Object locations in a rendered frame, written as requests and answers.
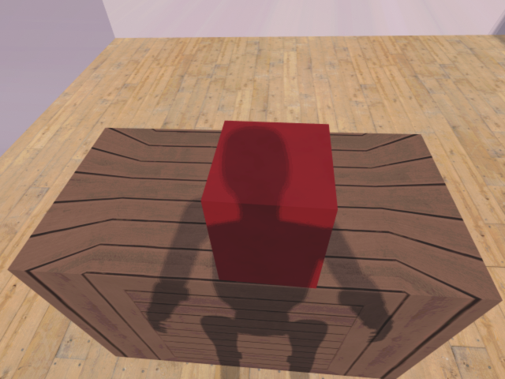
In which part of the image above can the carton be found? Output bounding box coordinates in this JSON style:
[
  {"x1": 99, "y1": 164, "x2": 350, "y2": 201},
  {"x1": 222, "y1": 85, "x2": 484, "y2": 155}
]
[{"x1": 201, "y1": 121, "x2": 338, "y2": 288}]

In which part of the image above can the pedestal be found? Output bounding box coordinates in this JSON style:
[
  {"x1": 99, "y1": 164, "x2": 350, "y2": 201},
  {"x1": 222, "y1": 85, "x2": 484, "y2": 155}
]
[{"x1": 7, "y1": 128, "x2": 503, "y2": 379}]

